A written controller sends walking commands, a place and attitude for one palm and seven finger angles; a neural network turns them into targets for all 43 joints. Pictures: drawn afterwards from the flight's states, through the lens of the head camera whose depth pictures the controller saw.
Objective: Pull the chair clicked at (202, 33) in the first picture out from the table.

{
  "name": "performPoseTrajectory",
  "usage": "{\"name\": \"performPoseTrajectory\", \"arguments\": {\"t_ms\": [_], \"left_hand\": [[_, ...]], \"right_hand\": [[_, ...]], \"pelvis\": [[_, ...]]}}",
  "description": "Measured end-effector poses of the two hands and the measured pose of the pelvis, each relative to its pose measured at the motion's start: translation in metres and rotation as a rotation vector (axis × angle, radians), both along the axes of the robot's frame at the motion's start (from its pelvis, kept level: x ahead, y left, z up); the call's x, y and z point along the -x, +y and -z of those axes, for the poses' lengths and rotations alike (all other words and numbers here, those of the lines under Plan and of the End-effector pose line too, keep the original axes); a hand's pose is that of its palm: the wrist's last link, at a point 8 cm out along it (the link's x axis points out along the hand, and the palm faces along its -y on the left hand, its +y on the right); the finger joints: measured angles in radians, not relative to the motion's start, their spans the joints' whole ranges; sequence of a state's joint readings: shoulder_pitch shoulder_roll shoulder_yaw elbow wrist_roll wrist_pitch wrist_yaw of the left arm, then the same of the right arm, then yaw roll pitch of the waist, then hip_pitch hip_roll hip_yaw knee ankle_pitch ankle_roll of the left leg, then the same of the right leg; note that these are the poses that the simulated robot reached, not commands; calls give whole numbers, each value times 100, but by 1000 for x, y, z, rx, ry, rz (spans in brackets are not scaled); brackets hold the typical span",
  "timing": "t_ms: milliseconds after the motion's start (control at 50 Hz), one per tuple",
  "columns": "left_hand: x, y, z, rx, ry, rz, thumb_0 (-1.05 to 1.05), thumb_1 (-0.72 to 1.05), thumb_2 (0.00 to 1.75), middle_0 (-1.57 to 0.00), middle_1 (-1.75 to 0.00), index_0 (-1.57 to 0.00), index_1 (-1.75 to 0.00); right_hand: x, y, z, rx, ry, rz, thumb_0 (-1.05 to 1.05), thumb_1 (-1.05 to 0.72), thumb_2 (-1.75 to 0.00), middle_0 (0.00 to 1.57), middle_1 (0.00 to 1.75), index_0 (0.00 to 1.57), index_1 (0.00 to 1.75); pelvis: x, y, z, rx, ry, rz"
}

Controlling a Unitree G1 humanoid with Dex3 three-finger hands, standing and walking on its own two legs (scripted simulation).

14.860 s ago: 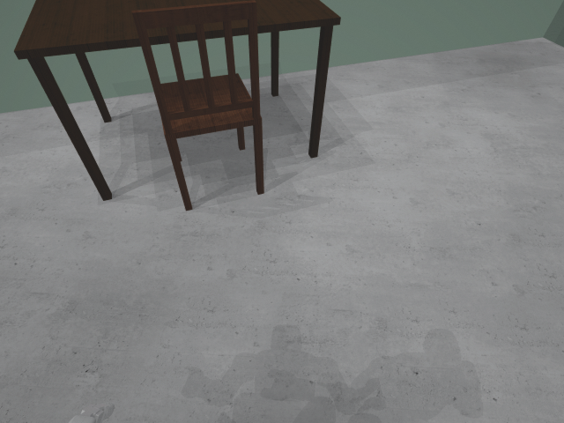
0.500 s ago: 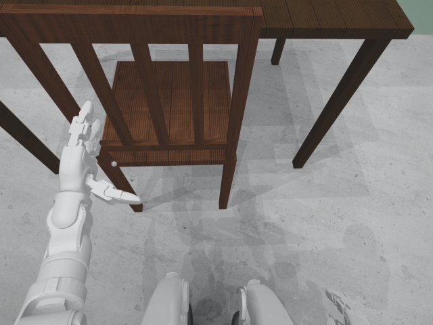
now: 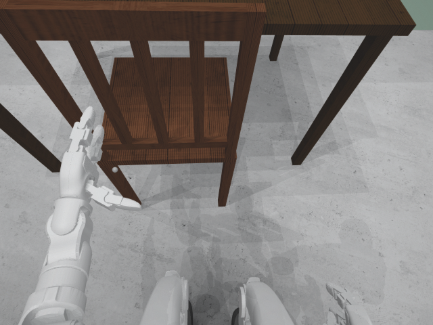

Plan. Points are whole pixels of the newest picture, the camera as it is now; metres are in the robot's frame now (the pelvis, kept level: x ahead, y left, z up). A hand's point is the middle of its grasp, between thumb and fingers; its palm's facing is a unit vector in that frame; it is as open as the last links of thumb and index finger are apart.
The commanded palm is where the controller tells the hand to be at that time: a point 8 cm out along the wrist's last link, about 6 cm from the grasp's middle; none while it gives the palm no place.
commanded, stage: aim the fingers beside a spindle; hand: left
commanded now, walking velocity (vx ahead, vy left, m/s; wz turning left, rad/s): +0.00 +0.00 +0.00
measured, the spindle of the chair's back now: (153, 101) +0.54 +0.13 +0.02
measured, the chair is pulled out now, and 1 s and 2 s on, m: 0.00 0.00 0.00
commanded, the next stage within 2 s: push the fingers through the gap in 0.44 s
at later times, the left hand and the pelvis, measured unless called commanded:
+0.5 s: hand (105, 166) +0.39 +0.20 +0.02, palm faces +0.06 -1.00 -0.04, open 16.9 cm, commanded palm +0.36 +0.25 +0.02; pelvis +0.00 +0.00 +0.00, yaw +0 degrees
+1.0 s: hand (113, 148) +0.43 +0.20 +0.02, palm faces +0.04 -1.00 -0.04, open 16.9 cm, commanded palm +0.41 +0.25 +0.02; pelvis +0.00 +0.00 +0.00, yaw +0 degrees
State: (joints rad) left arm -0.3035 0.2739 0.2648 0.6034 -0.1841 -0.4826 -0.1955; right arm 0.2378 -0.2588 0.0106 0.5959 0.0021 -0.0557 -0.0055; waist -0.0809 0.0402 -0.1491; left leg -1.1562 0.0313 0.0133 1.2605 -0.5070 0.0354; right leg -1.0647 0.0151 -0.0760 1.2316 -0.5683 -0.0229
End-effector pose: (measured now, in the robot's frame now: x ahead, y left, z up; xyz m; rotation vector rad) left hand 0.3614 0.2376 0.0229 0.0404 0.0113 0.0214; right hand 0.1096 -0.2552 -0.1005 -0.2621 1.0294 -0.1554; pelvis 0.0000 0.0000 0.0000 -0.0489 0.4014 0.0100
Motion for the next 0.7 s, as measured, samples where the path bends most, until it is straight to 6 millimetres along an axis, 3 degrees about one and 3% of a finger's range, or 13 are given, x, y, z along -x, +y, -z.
{"name": "performPoseTrajectory", "arguments": {"t_ms": [80, 180, 360, 540, 700], "left_hand": [[-1, 5, -7, -12, -16, -27, -1, -50, 30, -6, -8, -6, -8], [-5, 17, 1, -11, 28, -54, -1, -50, 30, -6, -8, -6, -8], [-2, 8, 0, 4, 6, -7, -1, -50, 30, -6, -8, -6, -8], [-4, 21, 2, -6, 17, -45, -1, -50, 30, -6, -8, -6, -8], [-5, 20, 2, 5, 12, -27, -1, -50, 30, -6, -8, -6, -8]], "right_hand": [[-1, 3, -1, -7, 0, -5, 1, -90, -90, 20, 30, 20, 30], [0, 4, 1, -10, 6, -9, 1, -90, -90, 20, 30, 20, 30], [4, 2, 0, 5, 24, -2, 1, -90, -90, 20, 30, 20, 30], [5, 3, 0, 6, 24, 5, 1, -90, -90, 20, 30, 20, 30], [4, 5, 0, 13, 30, -7, 1, -90, -90, 20, 30, 20, 30]], "pelvis": [[0, 0, -2, -2, -6, 1], [1, 0, 0, 0, 0, -3], [0, 2, -1, 4, 0, -3], [0, 2, 0, 5, 3, 0], [0, 4, 0, 10, 4, -7]]}}
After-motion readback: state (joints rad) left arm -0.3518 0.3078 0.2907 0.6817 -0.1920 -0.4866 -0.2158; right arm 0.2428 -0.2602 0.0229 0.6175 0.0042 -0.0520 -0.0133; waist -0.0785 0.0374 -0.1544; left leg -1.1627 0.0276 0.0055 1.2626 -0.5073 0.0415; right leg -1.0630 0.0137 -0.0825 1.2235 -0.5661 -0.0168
